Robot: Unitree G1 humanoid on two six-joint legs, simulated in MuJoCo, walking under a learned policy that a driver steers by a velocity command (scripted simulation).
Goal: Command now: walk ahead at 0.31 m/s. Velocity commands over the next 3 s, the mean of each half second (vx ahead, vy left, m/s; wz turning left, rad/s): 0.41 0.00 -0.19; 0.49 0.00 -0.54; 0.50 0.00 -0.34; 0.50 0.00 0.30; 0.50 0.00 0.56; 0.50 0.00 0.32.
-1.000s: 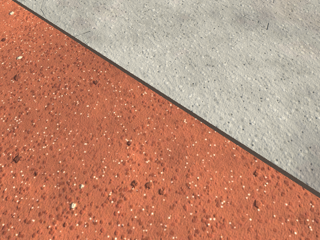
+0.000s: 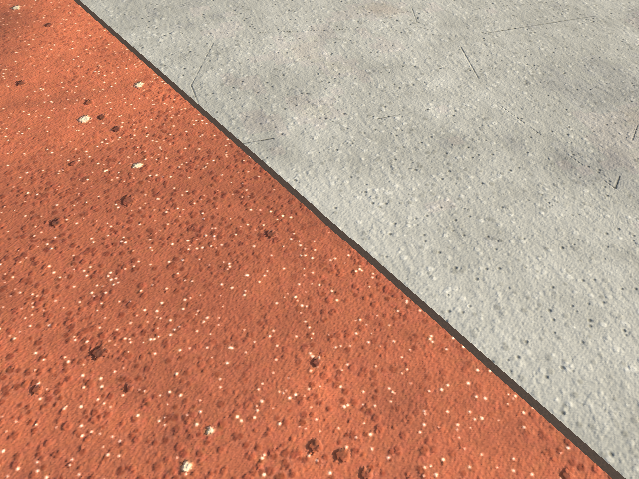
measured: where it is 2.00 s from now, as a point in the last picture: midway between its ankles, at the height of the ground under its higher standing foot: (452, 332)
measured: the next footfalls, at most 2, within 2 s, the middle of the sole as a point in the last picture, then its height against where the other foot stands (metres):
right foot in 0.54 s outside the picture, level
left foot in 1.08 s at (349, 402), level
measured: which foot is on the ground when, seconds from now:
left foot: down 0.00-0.54, up 0.56-1.00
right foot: down 0.00-0.06, up 0.08-0.52, down 0.54-1.00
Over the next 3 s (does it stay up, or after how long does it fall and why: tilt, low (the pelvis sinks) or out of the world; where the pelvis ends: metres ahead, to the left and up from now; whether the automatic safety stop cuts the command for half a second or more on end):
stays up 1.45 -0.45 0.00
